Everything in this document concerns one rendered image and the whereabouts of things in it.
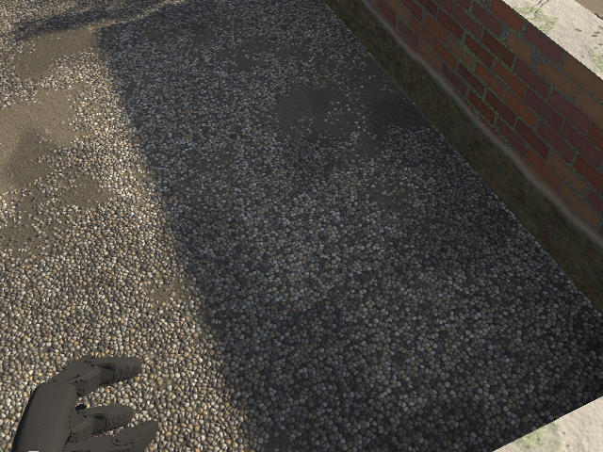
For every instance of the robot left hand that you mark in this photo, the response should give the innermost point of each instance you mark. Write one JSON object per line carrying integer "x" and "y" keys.
{"x": 52, "y": 423}

